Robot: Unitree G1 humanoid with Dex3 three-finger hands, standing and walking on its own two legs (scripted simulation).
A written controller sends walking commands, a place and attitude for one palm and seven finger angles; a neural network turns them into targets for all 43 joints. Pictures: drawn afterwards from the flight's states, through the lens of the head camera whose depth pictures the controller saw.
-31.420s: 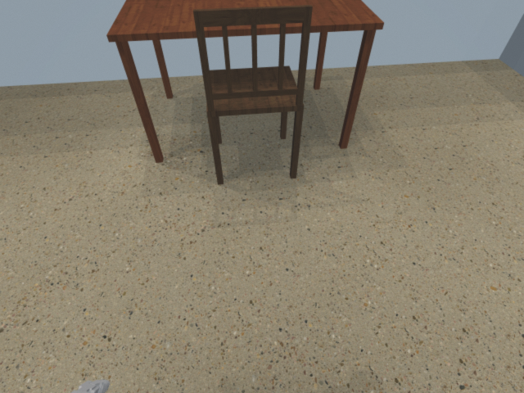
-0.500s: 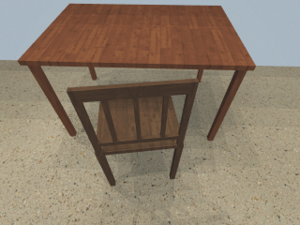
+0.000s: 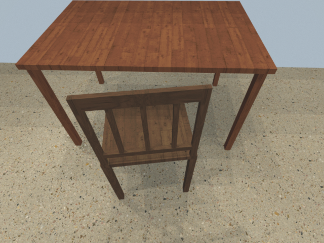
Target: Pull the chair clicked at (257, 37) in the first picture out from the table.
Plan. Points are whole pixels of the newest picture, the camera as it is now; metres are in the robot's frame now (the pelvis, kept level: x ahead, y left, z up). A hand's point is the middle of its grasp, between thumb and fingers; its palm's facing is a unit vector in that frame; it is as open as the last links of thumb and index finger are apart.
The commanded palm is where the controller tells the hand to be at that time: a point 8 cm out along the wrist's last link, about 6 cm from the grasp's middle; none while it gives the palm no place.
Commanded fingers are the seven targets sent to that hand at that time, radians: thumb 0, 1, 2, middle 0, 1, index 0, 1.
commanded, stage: look to check the result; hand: left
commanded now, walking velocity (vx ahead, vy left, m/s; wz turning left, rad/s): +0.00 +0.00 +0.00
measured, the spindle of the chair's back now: (145, 129) +0.50 +0.09 -0.10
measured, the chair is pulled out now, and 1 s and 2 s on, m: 0.13 0.13 0.13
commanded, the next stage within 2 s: come to a stop and stand still in 0.30 s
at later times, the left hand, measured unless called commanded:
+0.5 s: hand out of the picture +0.00 +0.15 -0.17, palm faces +0.04 -0.98 -0.20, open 7.3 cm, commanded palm none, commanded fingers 0.00 0.90 0.90 -0.20 -0.30 -0.20 -0.30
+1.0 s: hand out of the picture +0.01 +0.19 -0.18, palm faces +0.04 -0.98 -0.19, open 7.3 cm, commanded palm none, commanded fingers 0.00 0.90 0.90 -0.20 -0.30 -0.20 -0.30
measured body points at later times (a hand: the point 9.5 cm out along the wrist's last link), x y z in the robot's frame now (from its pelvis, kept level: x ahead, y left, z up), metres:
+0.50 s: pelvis +0.01 -0.01 +0.00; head +0.03 -0.02 +0.45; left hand +0.00 +0.20 -0.16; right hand +0.00 -0.22 -0.17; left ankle -0.01 +0.10 -0.74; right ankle -0.03 -0.12 -0.74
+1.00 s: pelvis -0.01 +0.01 -0.01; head +0.00 +0.02 +0.44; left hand +0.01 +0.24 -0.17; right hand +0.02 -0.22 -0.16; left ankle -0.01 +0.10 -0.75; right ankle -0.03 -0.12 -0.74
